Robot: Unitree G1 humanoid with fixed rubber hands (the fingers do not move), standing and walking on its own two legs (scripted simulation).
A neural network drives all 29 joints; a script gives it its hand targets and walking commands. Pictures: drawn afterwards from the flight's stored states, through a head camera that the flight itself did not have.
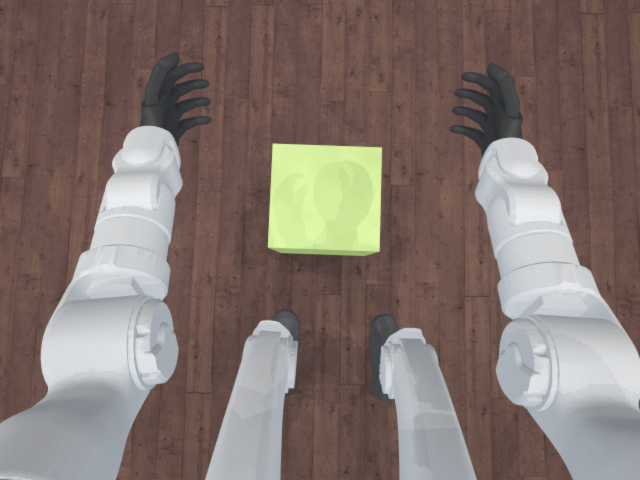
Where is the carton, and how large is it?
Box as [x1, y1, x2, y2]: [268, 144, 381, 255]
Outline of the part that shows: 273,144 268,247 280,252 365,255 379,251 381,147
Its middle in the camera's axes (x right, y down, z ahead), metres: +0.01 -0.07 +0.86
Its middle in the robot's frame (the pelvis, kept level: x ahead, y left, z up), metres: +0.48 +0.03 -0.51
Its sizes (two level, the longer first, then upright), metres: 0.210 0.200 0.250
